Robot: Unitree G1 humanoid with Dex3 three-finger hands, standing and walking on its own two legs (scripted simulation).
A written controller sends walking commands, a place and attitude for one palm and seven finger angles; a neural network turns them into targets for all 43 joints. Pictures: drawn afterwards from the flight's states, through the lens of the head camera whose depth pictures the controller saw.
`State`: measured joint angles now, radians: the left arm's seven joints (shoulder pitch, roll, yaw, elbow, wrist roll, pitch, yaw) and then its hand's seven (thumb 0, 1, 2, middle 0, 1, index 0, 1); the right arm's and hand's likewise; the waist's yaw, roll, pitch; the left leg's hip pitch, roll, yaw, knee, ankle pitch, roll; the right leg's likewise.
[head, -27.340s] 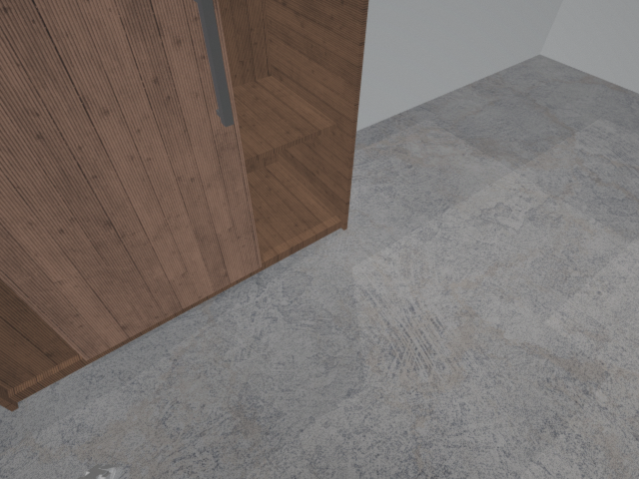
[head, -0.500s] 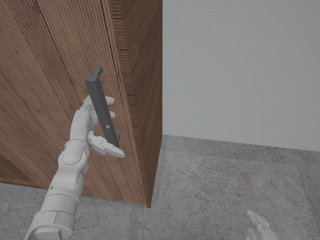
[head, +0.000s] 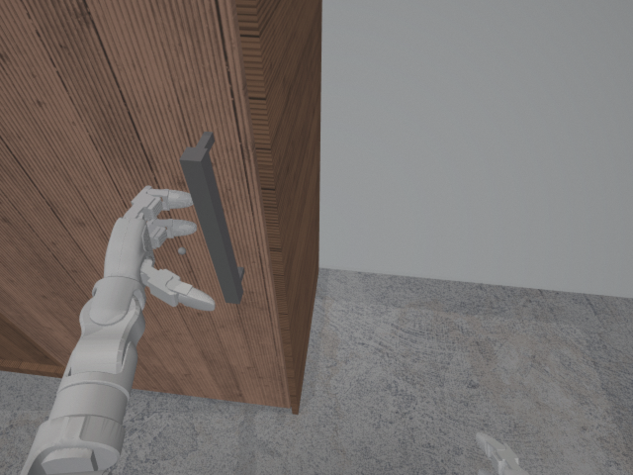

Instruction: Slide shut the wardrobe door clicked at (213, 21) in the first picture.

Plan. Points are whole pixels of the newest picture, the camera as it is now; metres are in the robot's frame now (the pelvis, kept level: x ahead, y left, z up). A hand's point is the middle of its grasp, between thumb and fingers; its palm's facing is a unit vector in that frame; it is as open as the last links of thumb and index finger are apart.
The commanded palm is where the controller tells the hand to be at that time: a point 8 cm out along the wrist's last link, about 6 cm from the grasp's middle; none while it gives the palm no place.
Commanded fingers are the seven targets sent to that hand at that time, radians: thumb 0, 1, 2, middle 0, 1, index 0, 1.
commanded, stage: slip the hand off the handle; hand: left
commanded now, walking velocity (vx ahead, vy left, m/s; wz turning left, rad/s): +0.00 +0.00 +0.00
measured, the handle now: (222, 229) +0.40 +0.16 +0.10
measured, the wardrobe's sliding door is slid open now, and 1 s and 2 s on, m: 0.00 0.00 0.00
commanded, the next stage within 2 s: draw the hand back to the body in 0.76 s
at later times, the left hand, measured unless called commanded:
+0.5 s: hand (160, 293) +0.30 +0.21 +0.10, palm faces +0.14 -0.97 -0.17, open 14.6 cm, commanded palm +0.26 +0.25 +0.11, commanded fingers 0.00 -0.55 0.20 -0.25 -1.15 -0.25 -1.15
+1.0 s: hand (136, 325) +0.25 +0.21 +0.10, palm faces +0.01 -1.00 -0.10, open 14.7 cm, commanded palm +0.22 +0.26 +0.12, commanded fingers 0.00 -0.55 0.20 -0.25 -1.15 -0.25 -1.15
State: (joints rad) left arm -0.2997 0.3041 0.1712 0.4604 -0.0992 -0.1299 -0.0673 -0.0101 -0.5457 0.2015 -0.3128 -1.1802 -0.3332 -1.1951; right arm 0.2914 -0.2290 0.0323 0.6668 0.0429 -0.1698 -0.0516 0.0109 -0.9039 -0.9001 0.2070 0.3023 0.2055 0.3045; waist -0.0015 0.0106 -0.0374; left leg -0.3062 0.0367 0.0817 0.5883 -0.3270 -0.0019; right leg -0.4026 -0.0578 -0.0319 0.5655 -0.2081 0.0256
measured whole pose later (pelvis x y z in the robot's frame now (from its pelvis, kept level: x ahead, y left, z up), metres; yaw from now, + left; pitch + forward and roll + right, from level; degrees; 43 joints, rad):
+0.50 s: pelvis +0.01 -0.01 +0.00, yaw +1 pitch +2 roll +0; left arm 0.01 0.30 0.20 0.17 -0.16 -0.13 -0.13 -0.01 -0.55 0.20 -0.25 -1.15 -0.26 -1.16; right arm 0.26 -0.25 0.01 0.63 0.04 -0.21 -0.05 0.01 -0.91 -0.90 0.20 0.30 0.20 0.30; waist 0.03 0.04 -0.05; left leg -0.29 0.05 0.05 0.59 -0.34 -0.02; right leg -0.38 -0.04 -0.06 0.57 -0.24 0.01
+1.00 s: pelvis +0.02 -0.01 +0.00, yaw +3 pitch +1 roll -1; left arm 0.15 0.33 0.25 0.05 -0.30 -0.12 -0.38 -0.01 -0.55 0.20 -0.25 -1.15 -0.25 -1.15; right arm 0.25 -0.26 0.04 0.66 0.05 -0.29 -0.09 0.01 -0.90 -0.90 0.21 0.30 0.20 0.30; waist 0.04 0.05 -0.04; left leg -0.29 0.05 0.01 0.65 -0.38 -0.02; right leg -0.35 -0.05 -0.10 0.60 -0.27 0.01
